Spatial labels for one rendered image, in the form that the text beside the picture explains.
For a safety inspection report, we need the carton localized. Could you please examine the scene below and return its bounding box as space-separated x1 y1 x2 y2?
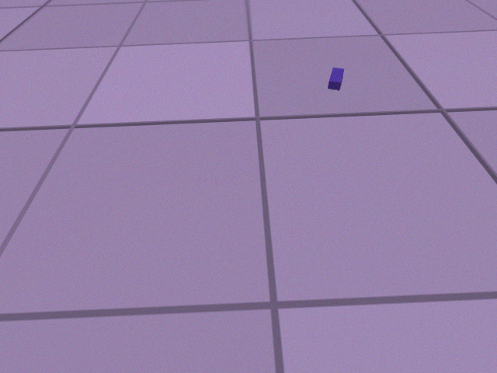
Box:
328 68 344 90

